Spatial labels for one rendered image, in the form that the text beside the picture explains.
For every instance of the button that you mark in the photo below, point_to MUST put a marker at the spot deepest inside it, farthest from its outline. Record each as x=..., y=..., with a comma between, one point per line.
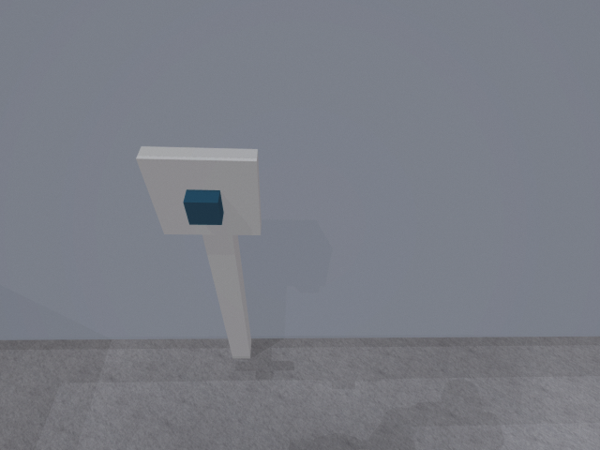
x=203, y=207

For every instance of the panel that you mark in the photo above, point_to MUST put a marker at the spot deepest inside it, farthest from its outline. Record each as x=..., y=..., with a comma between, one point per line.
x=168, y=172

